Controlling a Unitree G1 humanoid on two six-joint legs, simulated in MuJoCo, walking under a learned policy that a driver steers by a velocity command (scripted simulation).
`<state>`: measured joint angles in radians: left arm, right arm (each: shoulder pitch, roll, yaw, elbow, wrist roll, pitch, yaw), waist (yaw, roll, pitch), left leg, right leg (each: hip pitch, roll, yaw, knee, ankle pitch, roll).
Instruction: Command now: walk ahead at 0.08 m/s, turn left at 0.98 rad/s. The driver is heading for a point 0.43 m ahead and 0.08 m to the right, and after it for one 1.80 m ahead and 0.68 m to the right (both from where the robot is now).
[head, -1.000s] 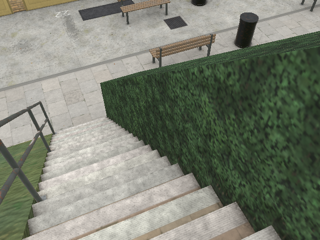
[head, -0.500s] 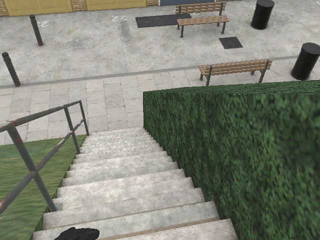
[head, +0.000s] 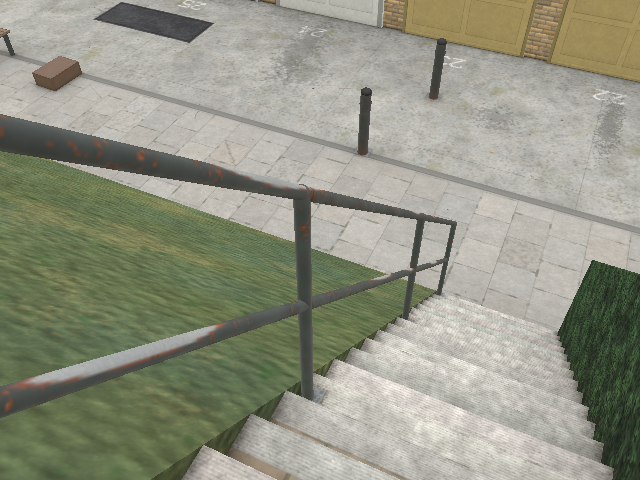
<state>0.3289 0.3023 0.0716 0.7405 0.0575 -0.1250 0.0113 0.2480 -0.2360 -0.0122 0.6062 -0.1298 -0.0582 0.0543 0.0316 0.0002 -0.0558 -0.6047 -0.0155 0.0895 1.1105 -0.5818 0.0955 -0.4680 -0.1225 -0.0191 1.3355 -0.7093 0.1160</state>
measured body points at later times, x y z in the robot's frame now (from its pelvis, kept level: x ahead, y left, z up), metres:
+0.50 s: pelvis +0.07 -0.12 -0.08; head +0.05 -0.12 +0.37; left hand +0.18 +0.16 -0.18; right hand +0.14 -0.40 -0.20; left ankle +0.04 +0.08 -0.65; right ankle +0.11 -0.24 -0.81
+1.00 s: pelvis +0.28 -0.19 -0.21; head +0.26 -0.22 +0.24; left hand +0.23 +0.06 -0.34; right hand +0.53 -0.39 -0.28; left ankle +0.49 -0.07 -0.90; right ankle +0.09 -0.26 -0.87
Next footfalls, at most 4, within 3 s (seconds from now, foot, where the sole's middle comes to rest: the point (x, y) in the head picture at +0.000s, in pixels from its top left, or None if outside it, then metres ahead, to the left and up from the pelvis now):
0.52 right None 0.13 -0.25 -0.90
1.10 left None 0.46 -0.10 -1.11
1.48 right None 0.62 -0.36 -1.32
1.92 left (410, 479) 0.90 -0.24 -1.53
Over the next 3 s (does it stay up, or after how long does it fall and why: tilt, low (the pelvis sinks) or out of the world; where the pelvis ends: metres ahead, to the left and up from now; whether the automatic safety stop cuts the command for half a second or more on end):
stays up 0.68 -0.22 -0.61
